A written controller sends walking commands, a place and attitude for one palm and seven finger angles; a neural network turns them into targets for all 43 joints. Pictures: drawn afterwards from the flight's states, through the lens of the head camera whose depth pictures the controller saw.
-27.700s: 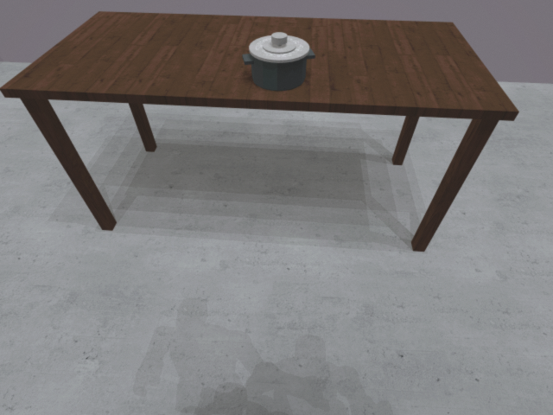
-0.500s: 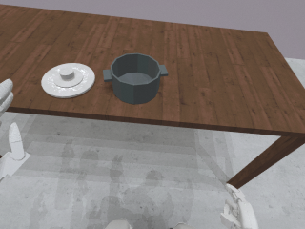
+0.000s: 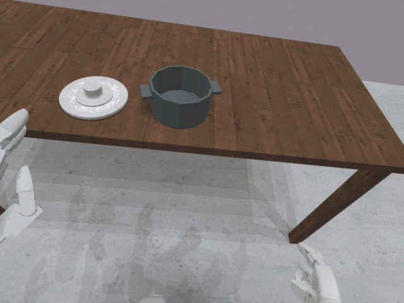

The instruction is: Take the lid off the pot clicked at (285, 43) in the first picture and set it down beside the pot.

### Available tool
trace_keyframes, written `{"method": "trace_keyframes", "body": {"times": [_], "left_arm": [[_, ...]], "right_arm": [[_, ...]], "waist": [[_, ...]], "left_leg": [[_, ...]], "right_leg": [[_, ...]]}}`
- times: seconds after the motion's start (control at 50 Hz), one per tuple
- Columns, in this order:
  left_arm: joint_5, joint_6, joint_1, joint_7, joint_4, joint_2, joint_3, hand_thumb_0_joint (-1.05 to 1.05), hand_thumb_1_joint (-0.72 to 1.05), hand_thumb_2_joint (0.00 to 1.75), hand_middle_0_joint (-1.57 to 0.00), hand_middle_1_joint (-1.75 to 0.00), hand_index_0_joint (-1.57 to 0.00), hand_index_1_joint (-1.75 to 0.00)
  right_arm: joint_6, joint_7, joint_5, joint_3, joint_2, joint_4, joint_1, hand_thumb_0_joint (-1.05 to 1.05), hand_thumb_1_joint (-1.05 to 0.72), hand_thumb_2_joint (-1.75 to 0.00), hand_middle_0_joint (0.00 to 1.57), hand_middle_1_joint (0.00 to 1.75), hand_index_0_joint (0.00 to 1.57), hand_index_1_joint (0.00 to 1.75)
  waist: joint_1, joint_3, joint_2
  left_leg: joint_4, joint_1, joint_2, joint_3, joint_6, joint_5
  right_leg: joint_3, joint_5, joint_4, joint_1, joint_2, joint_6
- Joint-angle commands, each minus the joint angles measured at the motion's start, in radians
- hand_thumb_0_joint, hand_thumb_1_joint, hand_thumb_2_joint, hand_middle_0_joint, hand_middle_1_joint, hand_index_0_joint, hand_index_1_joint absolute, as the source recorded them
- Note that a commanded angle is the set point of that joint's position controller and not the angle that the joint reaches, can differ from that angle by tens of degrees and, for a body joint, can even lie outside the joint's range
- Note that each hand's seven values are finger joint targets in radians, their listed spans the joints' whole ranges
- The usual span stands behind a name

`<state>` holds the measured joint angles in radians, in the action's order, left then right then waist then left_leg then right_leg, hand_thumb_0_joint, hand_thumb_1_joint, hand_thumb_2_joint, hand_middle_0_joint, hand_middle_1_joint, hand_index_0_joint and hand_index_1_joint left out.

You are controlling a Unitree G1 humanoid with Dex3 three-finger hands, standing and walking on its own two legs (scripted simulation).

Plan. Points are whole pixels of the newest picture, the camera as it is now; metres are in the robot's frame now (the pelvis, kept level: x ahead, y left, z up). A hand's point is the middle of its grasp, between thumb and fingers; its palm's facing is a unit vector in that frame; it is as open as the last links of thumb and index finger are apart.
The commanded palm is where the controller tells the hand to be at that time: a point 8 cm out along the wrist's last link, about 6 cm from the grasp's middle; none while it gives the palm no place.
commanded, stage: step back with the hand held close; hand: left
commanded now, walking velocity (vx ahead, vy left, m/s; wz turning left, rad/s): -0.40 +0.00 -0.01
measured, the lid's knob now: (92, 88) +0.63 +0.33 +0.02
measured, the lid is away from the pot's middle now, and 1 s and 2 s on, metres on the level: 0.25 0.25 0.25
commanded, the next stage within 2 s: stop stepping back and stand still in 0.18 s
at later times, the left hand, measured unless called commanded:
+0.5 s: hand out of the picture +0.08 +0.23 +0.18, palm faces +0.26 -0.89 -0.38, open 7.4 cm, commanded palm +0.03 +0.28 +0.20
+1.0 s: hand out of the picture +0.06 +0.27 +0.18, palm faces +0.34 -0.87 -0.36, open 7.4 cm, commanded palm -0.01 +0.30 +0.20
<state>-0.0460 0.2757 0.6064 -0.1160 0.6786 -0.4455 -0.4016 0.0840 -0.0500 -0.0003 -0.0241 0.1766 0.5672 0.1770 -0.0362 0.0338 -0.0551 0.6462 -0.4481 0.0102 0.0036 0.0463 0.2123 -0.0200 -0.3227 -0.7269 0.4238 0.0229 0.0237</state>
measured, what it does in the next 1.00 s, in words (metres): walks backwards: right foot, then left foot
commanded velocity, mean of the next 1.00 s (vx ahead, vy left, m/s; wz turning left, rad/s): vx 0.03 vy -0.01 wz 0.02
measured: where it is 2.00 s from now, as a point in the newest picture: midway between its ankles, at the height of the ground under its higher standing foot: outside the picture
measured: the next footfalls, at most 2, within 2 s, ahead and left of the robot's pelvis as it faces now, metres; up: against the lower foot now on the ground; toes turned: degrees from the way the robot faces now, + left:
right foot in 0.24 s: -0.07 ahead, -0.15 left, +0.00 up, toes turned -5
left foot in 0.44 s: -0.06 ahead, +0.10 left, +0.00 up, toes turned -1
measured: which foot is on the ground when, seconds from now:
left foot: down 0.00-0.28, up 0.30-0.42, down 0.44-1.00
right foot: up 0.00-0.22, down 0.24-0.86, up 0.88-1.00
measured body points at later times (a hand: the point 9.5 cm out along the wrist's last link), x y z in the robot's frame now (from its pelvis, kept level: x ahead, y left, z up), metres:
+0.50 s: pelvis -0.12 +0.01 +0.00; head -0.12 +0.05 +0.45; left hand +0.06 +0.28 +0.20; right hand +0.00 -0.26 -0.05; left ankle -0.07 +0.10 -0.73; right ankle -0.11 -0.15 -0.72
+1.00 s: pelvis -0.15 +0.03 +0.01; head -0.16 +0.07 +0.46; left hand +0.03 +0.31 +0.20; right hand +0.00 -0.20 -0.05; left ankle -0.10 +0.10 -0.72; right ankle -0.18 -0.09 -0.68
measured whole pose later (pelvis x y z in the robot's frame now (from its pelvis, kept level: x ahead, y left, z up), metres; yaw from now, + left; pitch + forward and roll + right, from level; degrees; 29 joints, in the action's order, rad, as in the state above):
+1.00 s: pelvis -0.15 +0.03 +0.01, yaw -2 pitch -1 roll -2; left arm -0.05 0.16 0.56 -0.14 0.57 -0.40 -0.37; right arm 0.15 -0.05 0.01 0.04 0.14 0.61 0.25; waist -0.03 -0.02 -0.05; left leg 0.53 -0.31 -0.01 -0.02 0.06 0.21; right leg 0.04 -0.46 -0.88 0.36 0.03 -0.01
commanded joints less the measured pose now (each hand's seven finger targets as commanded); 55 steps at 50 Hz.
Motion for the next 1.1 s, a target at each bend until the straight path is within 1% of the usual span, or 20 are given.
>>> {"method": "trace_keyframes", "body": {"times": [0.0,0.08,0.18,0.24,0.26,0.28,0.3,0.36,0.42,0.48,0.64,0.72,0.76,0.8,0.84,0.88,0.96,1.04,1.06,1.08], "left_arm": [[-0.026,0.063,-0.038,-0.034,0.253,-0.108,-0.116,0.0,0.9,0.9,-0.2,-0.3,-0.2,-0.3],[-0.018,0.036,-0.02,-0.023,0.217,-0.08,-0.047,0.0,0.9,0.9,-0.2,-0.3,-0.2,-0.3],[-0.018,0.039,-0.027,-0.007,0.162,-0.155,-0.104,0.0,0.9,0.9,-0.2,-0.3,-0.2,-0.3],[-0.028,0.065,-0.076,0.005,0.167,-0.161,-0.096,0.0,0.9,0.9,-0.2,-0.3,-0.2,-0.3],[0.098,-0.157,-0.136,0.124,-0.736,0.04,0.27,0.0,0.9,0.9,-0.2,-0.3,-0.2,-0.3],[-0.024,0.001,-0.138,0.04,0.239,-0.128,-0.105,0.0,0.9,0.9,-0.2,-0.3,-0.2,-0.3],[-0.018,0.039,-0.078,0.016,0.261,-0.211,-0.096,0.0,0.9,0.9,-0.2,-0.3,-0.2,-0.3],[-0.021,-0.013,0.019,-0.028,0.231,-0.15,-0.11,0.0,0.9,0.9,-0.2,-0.3,-0.2,-0.3],[-0.016,0.02,-0.008,-0.051,0.218,-0.136,-0.106,0.0,0.9,0.9,-0.2,-0.3,-0.2,-0.3],[0.001,0.022,-0.028,-0.041,0.16,-0.127,-0.103,0.0,0.9,0.9,-0.2,-0.3,-0.2,-0.3],[0.012,0.006,-0.028,-0.021,0.1,-0.111,-0.055,0.0,0.9,0.9,-0.2,-0.3,-0.2,-0.3],[0.002,-0.014,-0.059,-0.03,0.092,-0.125,-0.07,0.0,0.9,0.9,-0.2,-0.3,-0.2,-0.3],[-0.001,-0.02,-0.117,-0.035,0.073,-0.105,-0.051,0.0,0.9,0.9,-0.2,-0.3,-0.2,-0.3],[0.007,-0.015,-0.184,-0.035,0.075,-0.082,-0.025,0.0,0.9,0.9,-0.2,-0.3,-0.2,-0.3],[0.009,-0.008,-0.2,-0.037,0.141,-0.102,-0.052,0.0,0.9,0.9,-0.2,-0.3,-0.2,-0.3],[0.006,-0.022,-0.173,-0.027,0.149,-0.133,-0.079,0.0,0.9,0.9,-0.2,-0.3,-0.2,-0.3],[0.004,-0.045,0.005,-0.031,0.174,-0.072,-0.029,0.0,0.9,0.9,-0.2,-0.3,-0.2,-0.3],[0.014,-0.037,-0.003,-0.035,0.183,-0.123,-0.066,0.0,0.9,0.9,-0.2,-0.3,-0.2,-0.3],[0.116,-0.192,-0.098,0.083,-0.744,0.082,0.262,0.0,0.9,0.9,-0.2,-0.3,-0.2,-0.3],[0.108,-0.246,-0.105,0.097,-0.776,0.093,0.273,0.0,0.9,0.9,-0.2,-0.3,-0.2,-0.3]], "right_arm": [[0.101,0.001,-0.01,-0.061,0.136,-0.137,-0.05,0.0,-0.9,-0.9,0.2,0.3,0.2,0.3],[0.126,0.019,-0.012,-0.045,0.145,-0.106,-0.034,0.0,-0.9,-0.9,0.2,0.3,0.2,0.3],[0.102,0.005,-0.018,-0.044,0.164,-0.112,-0.041,0.0,-0.9,-0.9,0.2,0.3,0.2,0.3],[0.085,-0.003,0.0,-0.041,0.159,-0.147,-0.071,0.0,-0.9,-0.9,0.2,0.3,0.2,0.3],[0.069,0.048,0.014,-0.089,0.34,0.118,-0.034,0.0,-0.9,-0.9,0.2,0.3,0.2,0.3],[0.07,0.03,0.01,-0.074,0.117,-0.177,-0.052,0.0,-0.9,-0.9,0.2,0.3,0.2,0.3],[0.069,0.003,0.017,-0.042,0.131,-0.183,-0.084,0.0,-0.9,-0.9,0.2,0.3,0.2,0.3],[0.044,-0.009,0.029,-0.019,0.109,-0.184,-0.079,0.0,-0.9,-0.9,0.2,0.3,0.2,0.3],[0.1,-0.034,0.032,-0.01,0.156,-0.181,-0.06,0.0,-0.9,-0.9,0.2,0.3,0.2,0.3],[0.126,-0.039,0.018,-0.004,0.144,-0.16,-0.06,0.0,-0.9,-0.9,0.2,0.3,0.2,0.3],[0.124,-0.026,-0.003,-0.025,0.152,-0.118,-0.039,0.0,-0.9,-0.9,0.2,0.3,0.2,0.3],[0.081,-0.023,-0.003,-0.023,0.133,-0.091,-0.026,0.0,-0.9,-0.9,0.2,0.3,0.2,0.3],[0.073,-0.024,0.003,-0.01,0.123,-0.095,-0.028,0.0,-0.9,-0.9,0.2,0.3,0.2,0.3],[0.074,-0.037,0.003,-0.001,0.144,-0.106,-0.053,0.0,-0.9,-0.9,0.2,0.3,0.2,0.3],[0.091,-0.035,0.013,-0.005,0.156,-0.133,-0.058,0.0,-0.9,-0.9,0.2,0.3,0.2,0.3],[0.119,-0.017,0.01,-0.001,0.125,-0.131,-0.06,0.0,-0.9,-0.9,0.2,0.3,0.2,0.3],[0.128,0.005,0.006,0.013,0.115,-0.121,-0.058,0.0,-0.9,-0.9,0.2,0.3,0.2,0.3],[0.107,-0.017,-0.007,0.008,0.136,-0.124,-0.045,0.0,-0.9,-0.9,0.2,0.3,0.2,0.3],[0.109,0.048,0.002,-0.079,0.298,0.128,-0.005,0.0,-0.9,-0.9,0.2,0.3,0.2,0.3],[0.075,0.058,0.017,-0.08,0.19,0.123,0.079,0.0,-0.9,-0.9,0.2,0.3,0.2,0.3]], "waist": [[0.017,-0.166,0.226],[0.034,-0.24,0.313],[0.035,-0.241,0.233],[0.021,-0.15,0.05],[-0.035,-0.094,0.056],[0.033,-0.161,-0.1],[-0.003,-0.142,-0.186],[-0.007,-0.059,-0.084],[0.015,-0.013,0.233],[0.021,-0.016,0.334],[0.021,-0.095,0.057],[0.011,-0.035,-0.123],[-0.004,0.005,-0.075],[-0.013,0.082,0.078],[0.001,0.011,0.377],[0.018,0.02,0.287],[0.031,-0.027,0.253],[0.019,-0.104,0.161],[-0.001,-0.102,0.035],[-0.019,-0.193,-0.014]], "left_leg": [[-0.337,0.137,0.304,0.275,0.1,-0.18],[-0.294,0.36,0.258,0.197,0.058,-0.391],[-0.3,0.247,0.206,0.143,0.002,-0.123],[-0.148,0.184,0.069,0.019,-0.062,0.242],[0.207,0.003,0.141,0.213,-0.046,0.001],[0.253,0.384,-0.012,0.036,-0.097,0.239],[0.291,0.253,-0.04,-0.016,-0.067,0.189],[0.031,0.12,0.026,0.037,-0.029,0.173],[-0.37,0.077,0.145,0.207,0.027,0.106],[-0.54,-0.037,0.196,0.323,0.034,0.5],[-0.268,0.121,0.034,0.104,0.001,0.372],[0.223,0.077,-0.027,-0.017,-0.025,0.151],[0.126,0.165,0.022,0.005,-0.007,0.216],[-0.151,0.231,0.053,0.076,0.015,0.356],[-0.502,0.157,0.255,0.441,0.09,0.627],[-0.576,0.02,0.284,0.514,0.096,0.702],[-0.506,0.068,0.201,0.248,0.058,0.392],[-0.357,0.097,0.118,0.144,0.012,0.177],[-0.022,0.054,0.071,0.122,-0.003,-0.159],[0.031,0.179,0.077,0.077,-0.03,-0.263]], "right_leg": [[-0.047,-0.227,-0.21,-0.006,0.028,-0.023],[0.007,-0.136,0.096,-0.047,0.015,-0.021],[0.053,0.064,0.383,-0.241,0.011,-0.036],[-0.016,-0.028,0.444,-0.086,-0.113,-0.099],[-0.113,0.063,0.29,0.048,-0.271,-0.12],[-0.088,-0.082,0.482,0.229,-0.252,-0.166],[-0.171,-0.191,0.523,0.174,-0.316,-0.182],[-0.127,-0.03,0.419,0.005,-0.284,-0.13],[0.039,0.058,0.198,-0.161,-0.049,-0.03],[0.031,-0.031,0.101,-0.243,-0.013,-0.007],[-0.042,-0.273,0.406,-0.216,-0.067,-0.088],[-0.3,-0.381,0.549,-0.072,-0.29,-0.214],[-0.23,-0.405,0.511,0.049,-0.304,-0.191],[-0.083,-0.421,0.335,0.154,-0.167,-0.124],[0.097,-0.23,-0.173,0.058,0.054,-0.038],[-0.008,-0.175,-0.395,0.043,0.026,-0.035],[0.065,-0.142,0.004,-0.132,-0.017,-0.041],[0.055,0.047,0.377,-0.365,-0.013,-0.049],[-0.034,0.496,0.231,-0.27,-0.187,-0.101],[-0.052,0.662,0.212,-0.233,-0.238,-0.122]]}}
